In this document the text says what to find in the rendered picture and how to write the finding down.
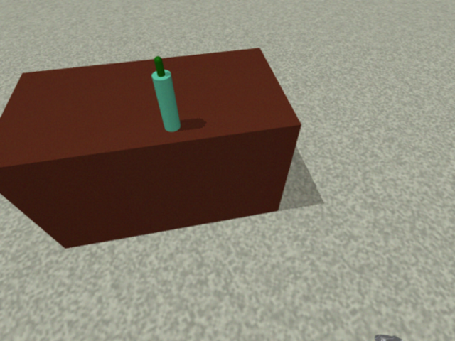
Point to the bottle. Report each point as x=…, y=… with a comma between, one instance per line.
x=163, y=85

